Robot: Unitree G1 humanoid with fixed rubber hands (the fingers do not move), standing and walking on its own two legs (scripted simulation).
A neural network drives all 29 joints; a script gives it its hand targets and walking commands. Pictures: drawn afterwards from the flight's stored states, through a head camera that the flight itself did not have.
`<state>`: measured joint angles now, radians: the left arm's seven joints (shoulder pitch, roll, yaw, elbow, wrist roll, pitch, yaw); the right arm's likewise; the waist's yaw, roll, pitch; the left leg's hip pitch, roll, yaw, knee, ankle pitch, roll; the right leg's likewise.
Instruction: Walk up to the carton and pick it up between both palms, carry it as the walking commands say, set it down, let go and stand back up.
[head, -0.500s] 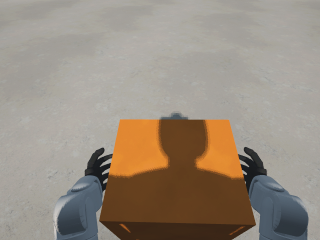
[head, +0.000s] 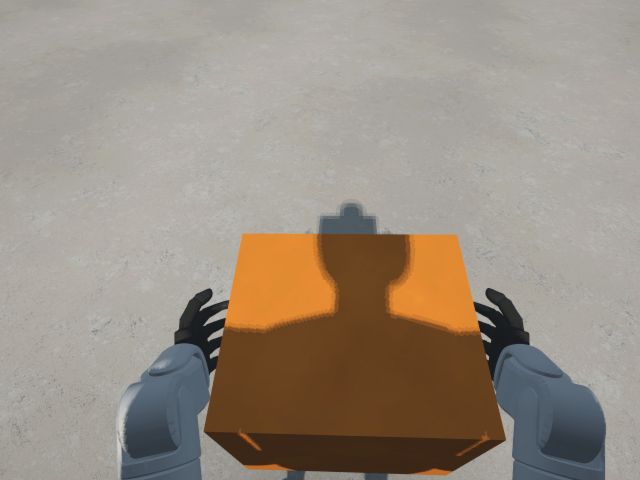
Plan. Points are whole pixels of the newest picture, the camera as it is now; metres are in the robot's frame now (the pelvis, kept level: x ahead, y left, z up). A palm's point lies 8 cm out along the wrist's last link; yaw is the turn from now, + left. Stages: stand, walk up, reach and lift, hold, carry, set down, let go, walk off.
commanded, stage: carry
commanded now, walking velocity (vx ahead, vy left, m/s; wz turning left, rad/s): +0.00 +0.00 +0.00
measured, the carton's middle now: (347, 357) +0.26 -0.01 +0.02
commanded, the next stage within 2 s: none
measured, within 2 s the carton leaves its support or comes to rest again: neither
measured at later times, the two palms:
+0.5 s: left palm (207, 330) +0.28 +0.17 +0.05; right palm (489, 328) +0.28 -0.18 +0.06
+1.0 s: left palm (218, 297) +0.32 +0.16 +0.07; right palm (489, 296) +0.33 -0.19 +0.07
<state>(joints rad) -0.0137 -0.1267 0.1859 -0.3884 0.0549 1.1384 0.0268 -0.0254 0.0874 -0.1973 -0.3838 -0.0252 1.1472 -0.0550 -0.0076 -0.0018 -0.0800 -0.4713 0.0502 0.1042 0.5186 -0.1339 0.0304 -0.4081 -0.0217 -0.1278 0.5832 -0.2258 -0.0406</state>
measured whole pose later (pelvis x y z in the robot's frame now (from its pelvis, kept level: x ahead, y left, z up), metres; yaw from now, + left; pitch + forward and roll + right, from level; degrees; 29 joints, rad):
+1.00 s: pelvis +0.08 -0.01 +0.01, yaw +0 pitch +2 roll +1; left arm -0.03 -0.13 0.20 -0.22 0.06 0.97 0.02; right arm -0.05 0.07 -0.18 -0.21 -0.04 0.98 -0.04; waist 0.00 0.00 -0.10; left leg -0.37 0.05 0.11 0.51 -0.17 0.00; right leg -0.30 -0.02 -0.12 0.56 -0.30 -0.04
